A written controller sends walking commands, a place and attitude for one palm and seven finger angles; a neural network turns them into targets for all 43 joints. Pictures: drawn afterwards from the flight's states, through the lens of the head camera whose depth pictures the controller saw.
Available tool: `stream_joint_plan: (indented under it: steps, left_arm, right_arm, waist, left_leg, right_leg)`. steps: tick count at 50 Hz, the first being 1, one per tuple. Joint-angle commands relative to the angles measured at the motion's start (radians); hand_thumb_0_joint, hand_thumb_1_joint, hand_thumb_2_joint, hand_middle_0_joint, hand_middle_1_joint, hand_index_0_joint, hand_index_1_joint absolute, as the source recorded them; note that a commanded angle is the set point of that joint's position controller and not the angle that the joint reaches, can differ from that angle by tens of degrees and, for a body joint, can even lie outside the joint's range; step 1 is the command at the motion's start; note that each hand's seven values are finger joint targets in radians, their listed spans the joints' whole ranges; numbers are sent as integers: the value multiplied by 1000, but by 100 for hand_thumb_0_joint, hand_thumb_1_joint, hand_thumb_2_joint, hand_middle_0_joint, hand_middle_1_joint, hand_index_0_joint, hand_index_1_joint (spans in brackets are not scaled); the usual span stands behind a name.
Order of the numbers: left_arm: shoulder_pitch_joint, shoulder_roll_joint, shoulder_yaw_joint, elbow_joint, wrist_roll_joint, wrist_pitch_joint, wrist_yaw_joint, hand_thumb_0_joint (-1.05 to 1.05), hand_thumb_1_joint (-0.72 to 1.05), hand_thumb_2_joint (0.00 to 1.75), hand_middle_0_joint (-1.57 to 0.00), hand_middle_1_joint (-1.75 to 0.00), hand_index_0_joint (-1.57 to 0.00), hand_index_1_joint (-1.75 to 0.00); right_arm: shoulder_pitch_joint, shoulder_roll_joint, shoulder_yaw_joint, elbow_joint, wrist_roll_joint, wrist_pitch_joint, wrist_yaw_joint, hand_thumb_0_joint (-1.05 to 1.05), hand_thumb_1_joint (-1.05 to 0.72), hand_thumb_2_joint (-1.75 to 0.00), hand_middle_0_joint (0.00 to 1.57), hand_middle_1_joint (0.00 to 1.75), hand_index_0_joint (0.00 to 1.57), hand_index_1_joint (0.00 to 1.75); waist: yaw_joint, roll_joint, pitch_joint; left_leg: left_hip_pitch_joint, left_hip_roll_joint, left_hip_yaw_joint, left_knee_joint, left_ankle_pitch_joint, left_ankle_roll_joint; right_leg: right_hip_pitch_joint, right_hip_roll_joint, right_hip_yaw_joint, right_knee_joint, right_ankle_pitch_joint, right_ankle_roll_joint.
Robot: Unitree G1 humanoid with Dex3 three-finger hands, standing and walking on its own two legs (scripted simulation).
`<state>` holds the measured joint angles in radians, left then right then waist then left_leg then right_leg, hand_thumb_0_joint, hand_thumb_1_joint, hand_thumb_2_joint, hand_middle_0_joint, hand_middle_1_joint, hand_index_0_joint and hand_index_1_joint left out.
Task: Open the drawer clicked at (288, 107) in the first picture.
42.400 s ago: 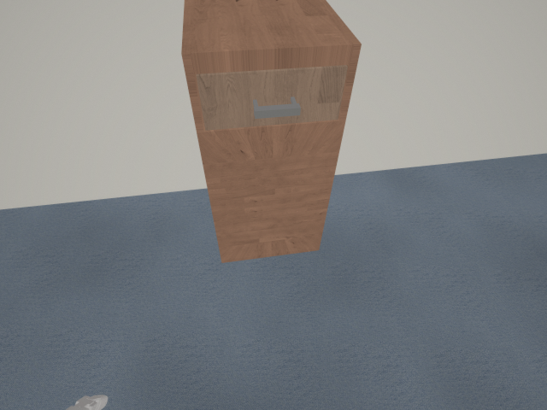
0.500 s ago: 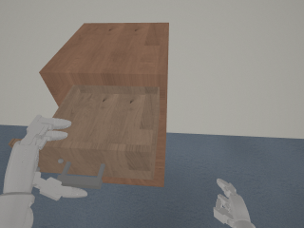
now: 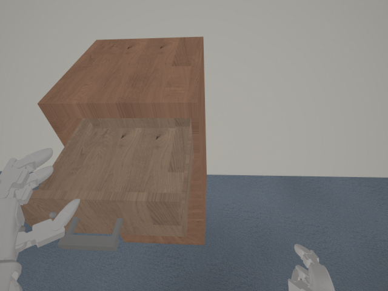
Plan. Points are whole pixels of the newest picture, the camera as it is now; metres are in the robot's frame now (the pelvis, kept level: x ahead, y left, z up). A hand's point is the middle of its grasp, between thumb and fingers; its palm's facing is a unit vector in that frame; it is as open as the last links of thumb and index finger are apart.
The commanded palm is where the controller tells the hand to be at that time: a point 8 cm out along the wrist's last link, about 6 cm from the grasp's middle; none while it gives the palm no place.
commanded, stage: draw the hand back to the body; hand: left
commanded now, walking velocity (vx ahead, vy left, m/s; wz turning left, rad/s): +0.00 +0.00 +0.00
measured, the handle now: (92, 232) +0.23 +0.26 +0.00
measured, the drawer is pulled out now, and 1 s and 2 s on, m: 0.26 0.26 0.26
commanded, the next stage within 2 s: step back with the hand held close in 0.34 s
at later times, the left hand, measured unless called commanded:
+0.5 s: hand (56, 217) +0.18 +0.23 +0.17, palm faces +0.40 -0.82 -0.42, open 7.5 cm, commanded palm +0.12 +0.27 +0.19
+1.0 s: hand (25, 238) +0.14 +0.26 +0.16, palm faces +0.29 -0.81 -0.51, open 7.4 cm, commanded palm +0.08 +0.30 +0.19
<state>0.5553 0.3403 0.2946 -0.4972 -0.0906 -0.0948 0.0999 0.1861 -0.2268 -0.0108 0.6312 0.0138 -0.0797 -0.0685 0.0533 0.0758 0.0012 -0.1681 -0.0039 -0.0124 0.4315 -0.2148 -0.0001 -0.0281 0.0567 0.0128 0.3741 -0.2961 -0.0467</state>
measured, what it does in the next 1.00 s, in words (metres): shifts its weight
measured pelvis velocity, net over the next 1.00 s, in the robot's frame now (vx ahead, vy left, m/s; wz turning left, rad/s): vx -0.06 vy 0.03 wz -0.02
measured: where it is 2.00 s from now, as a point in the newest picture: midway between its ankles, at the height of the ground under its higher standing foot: outside the picture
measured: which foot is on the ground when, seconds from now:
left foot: down 0.00-1.00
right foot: down 0.00-1.00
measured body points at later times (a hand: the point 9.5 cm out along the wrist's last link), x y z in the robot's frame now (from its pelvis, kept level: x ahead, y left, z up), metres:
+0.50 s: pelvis +0.00 -0.01 +0.00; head -0.02 -0.05 +0.45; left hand +0.15 +0.27 +0.19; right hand +0.19 -0.23 -0.09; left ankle +0.01 +0.12 -0.74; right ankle -0.06 -0.09 -0.74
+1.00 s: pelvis -0.06 +0.03 -0.01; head -0.03 +0.04 +0.44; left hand +0.12 +0.30 +0.19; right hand +0.12 -0.22 -0.08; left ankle +0.01 +0.12 -0.74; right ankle -0.06 -0.09 -0.74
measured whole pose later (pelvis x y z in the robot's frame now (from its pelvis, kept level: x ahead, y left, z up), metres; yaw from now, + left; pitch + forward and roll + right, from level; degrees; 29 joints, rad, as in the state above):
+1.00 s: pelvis -0.06 +0.03 -0.01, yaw -1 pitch +2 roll -1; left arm 0.66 0.44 0.40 -0.66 -0.06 -0.17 0.13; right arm 0.19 -0.20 -0.02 0.52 0.02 -0.02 -0.05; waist -0.01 0.00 0.03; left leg -0.39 -0.01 0.01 0.53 -0.17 0.03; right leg -0.28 0.05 0.02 0.51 -0.26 -0.01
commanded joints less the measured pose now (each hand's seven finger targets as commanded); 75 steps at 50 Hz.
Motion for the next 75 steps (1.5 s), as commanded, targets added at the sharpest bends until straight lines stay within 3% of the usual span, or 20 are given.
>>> stream_joint_plan:
  steps: [1, 7, 22, 23, 24, 27, 34, 40, 46, 54, 57, 59, 61, 62, 65, 68, 70, 71, 73, 75]
  left_arm:
    - [-82, 167, 117, -198, 2, -75, 19, 0, 69, 81, -22, -43, -22, -43]
    - [-76, 163, 115, -188, 0, -73, 18, 0, 90, 90, -20, -30, -20, -30]
    - [-72, 169, 122, -190, -1, -72, 17, 0, 90, 90, -20, -30, -20, -30]
    - [-190, 306, 258, -272, 17, -110, 24, 0, 90, 90, -20, -30, -20, -30]
    - [-110, 234, 206, -185, 21, -120, 14, 0, 90, 90, -20, -30, -20, -30]
    - [-18, 180, 166, -151, 30, -129, 1, 0, 90, 90, -20, -30, -20, -30]
    - [71, 219, 201, -264, 35, -120, 19, 0, 90, 90, -20, -30, -20, -30]
    - [124, 254, 244, -352, 33, -123, 42, 0, 90, 90, -20, -30, -20, -30]
    - [140, 231, 232, -356, 33, -132, 55, 0, 90, 90, -20, -30, -20, -30]
    - [103, 178, 219, -386, 68, -149, 91, 0, 90, 90, -20, -30, -20, -30]
    - [96, 179, 215, -385, 61, -151, 107, 0, 90, 90, -20, -30, -20, -30]
    - [66, 184, 207, -384, 53, -151, 109, 0, 90, 90, -20, -30, -20, -30]
    - [16, 204, 201, -374, 48, -144, 106, 0, 90, 90, -20, -30, -20, -30]
    - [9, 199, 194, -337, 47, -141, 98, 0, 90, 90, -20, -30, -20, -30]
    - [-2, 213, 207, -292, 58, -147, 76, 0, 90, 90, -20, -30, -20, -30]
    - [18, 218, 204, -290, 61, -144, 73, 0, 90, 90, -20, -30, -20, -30]
    - [16, 248, 221, -362, 59, -155, 69, 0, 90, 90, -20, -30, -20, -30]
    - [59, 229, 207, -378, 47, -167, 57, 0, 90, 90, -20, -30, -20, -30]
    - [96, 245, 243, -430, 40, -163, 51, 0, 90, 90, -20, -30, -20, -30]
    - [100, 222, 233, -466, 30, -166, 55, 0, 90, 90, -20, -30, -20, -30]
  right_arm:
    - [-146, -81, -22, -170, -1, -64, -14, 0, -90, -90, 20, 30, 20, 30]
    - [-151, -78, -21, -170, -4, -66, -12, 0, -90, -90, 20, 30, 20, 30]
    - [-159, -75, -22, -175, -3, -61, -9, 0, -90, -90, 20, 30, 20, 30]
    - [-121, -100, -21, -211, 6, -43, -1, 0, -90, -90, 20, 30, 20, 30]
    - [-124, -89, -22, -180, -4, -27, 4, 0, -90, -90, 20, 30, 20, 30]
    - [-125, -100, -35, -206, 0, -8, 12, 0, -90, -90, 20, 30, 20, 30]
    - [-120, -102, -57, -250, 13, 31, 12, 0, -90, -90, 20, 30, 20, 30]
    - [-109, -100, -58, -267, 10, 33, 3, 0, -90, -90, 20, 30, 20, 30]
    - [-96, -102, -52, -265, 4, 7, 3, 0, -90, -90, 20, 30, 20, 30]
    - [-48, -118, -43, -248, -43, -66, -11, 0, -90, -90, 20, 30, 20, 30]
    - [-35, -110, -39, -218, -52, -87, -13, 0, -90, -90, 20, 30, 20, 30]
    - [-38, -101, -32, -203, -50, -89, -12, 0, -90, -90, 20, 30, 20, 30]
    - [-50, -103, -54, -197, -19, -80, -3, 0, -90, -90, 20, 30, 20, 30]
    - [-57, -87, -52, -177, -17, -72, 9, 0, -90, -90, 20, 30, 20, 30]
    - [-111, -53, -26, -188, -18, -55, 18, 0, -90, -90, 20, 30, 20, 30]
    - [-94, -59, -26, -180, -17, -23, 8, 0, -90, -90, 20, 30, 20, 30]
    - [-113, -97, -57, -203, -7, -21, 9, 0, -90, -90, 20, 30, 20, 30]
    - [-79, -106, -57, -214, 1, -33, 24, 0, -90, -90, 20, 30, 20, 30]
    - [-81, -77, -52, -218, -29, -47, 39, 0, -90, -90, 20, 30, 20, 30]
    - [-63, -83, -58, -196, -33, -67, 45, 0, -90, -90, 20, 30, 20, 30]
  waist:
    - [0, -29, -45]
    - [4, -62, -50]
    - [9, -52, -51]
    - [-22, -60, 28]
    - [-36, -125, 17]
    - [-40, -126, -57]
    - [-45, -107, -159]
    - [-40, -10, -200]
    - [-50, 25, -147]
    - [-62, 135, -84]
    - [-68, 96, -93]
    - [-76, 7, -89]
    - [-84, -190, -109]
    - [-73, -232, -94]
    - [-76, -220, -63]
    - [-76, -165, -63]
    - [-49, 39, -129]
    - [-39, 55, -192]
    - [-49, 215, -217]
    - [-46, 148, -208]
  left_leg:
    - [143, 22, 29, -25, 187, 17]
    - [141, 20, 31, -23, 204, 22]
    - [139, 23, 30, -19, 204, 23]
    - [89, 27, 1, 40, 152, 37]
    - [65, 19, -9, 73, 132, 38]
    - [61, 23, -1, 80, 189, 36]
    - [63, 69, 1, 77, 361, 34]
    - [17, 105, -37, 38, 426, 36]
    - [-137, 131, -88, -23, 160, 41]
    - [-512, 229, -239, -218, -446, 102]
    - [-422, 208, -228, -135, -358, 95]
    - [-305, 123, -170, 11, -280, 48]
    - [-166, 1, -46, 356, -199, -14]
    - [-192, -19, -41, 512, -194, -19]
    - [-248, 20, -41, 381, -228, -21]
    - [-148, 23, 28, 24, -14, -10]
    - [-9, 199, -91, -21, 490, 28]
    - [39, 246, -78, -12, 632, 41]
    - [-37, 323, -161, -60, 689, 96]
    - [-22, 337, -137, -24, 694, 133]
  right_leg:
    - [-155, -62, -14, -96, 268, 37]
    - [-143, -66, -8, -91, 314, 42]
    - [-140, -71, -4, -86, 331, 44]
    - [-268, -117, 123, -135, 418, 43]
    - [-251, -137, 112, -134, 460, 43]
    - [-209, -148, 101, -79, 549, 52]
    - [-177, -133, 69, 5, 555, 55]
    - [-166, -98, 40, 72, 421, 47]
    - [-177, -76, 34, 96, 212, 41]
    - [-45, 17, -9, 352, -64, 51]
    - [-129, 4, 16, 268, -120, 32]
    - [-236, -57, 97, 66, -30, -7]
    - [-426, -287, 393, -120, -77, -97]
    - [-422, -371, 418, -129, 48, -139]
    - [-289, -318, 251, 7, 512, -112]
    - [-224, -217, 135, 101, 613, -22]
    - [-274, -95, 64, 189, 391, 51]
    - [-261, -73, 48, 241, 214, 51]
    - [-309, -27, -15, 447, -147, 59]
    - [-353, -23, 3, 502, -181, 56]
